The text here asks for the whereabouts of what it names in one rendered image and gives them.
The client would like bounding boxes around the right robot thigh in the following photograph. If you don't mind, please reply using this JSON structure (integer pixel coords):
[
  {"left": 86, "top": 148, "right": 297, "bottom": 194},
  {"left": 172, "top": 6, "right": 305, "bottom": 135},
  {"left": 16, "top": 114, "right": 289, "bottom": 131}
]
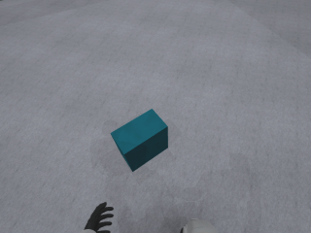
[{"left": 183, "top": 219, "right": 219, "bottom": 233}]

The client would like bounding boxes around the robot left hand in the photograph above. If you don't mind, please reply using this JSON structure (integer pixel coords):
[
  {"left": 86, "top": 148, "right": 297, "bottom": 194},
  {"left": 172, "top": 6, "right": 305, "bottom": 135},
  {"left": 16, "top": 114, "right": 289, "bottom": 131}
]
[{"left": 85, "top": 202, "right": 114, "bottom": 233}]

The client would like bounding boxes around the carton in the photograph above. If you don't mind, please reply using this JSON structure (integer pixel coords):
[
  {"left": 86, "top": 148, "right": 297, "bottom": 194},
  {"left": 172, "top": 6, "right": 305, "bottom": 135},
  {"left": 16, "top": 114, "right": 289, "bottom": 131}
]
[{"left": 110, "top": 109, "right": 168, "bottom": 172}]

